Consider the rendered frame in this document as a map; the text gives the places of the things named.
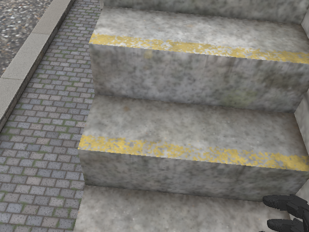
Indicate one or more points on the robot right hand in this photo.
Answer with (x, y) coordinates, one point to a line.
(295, 206)

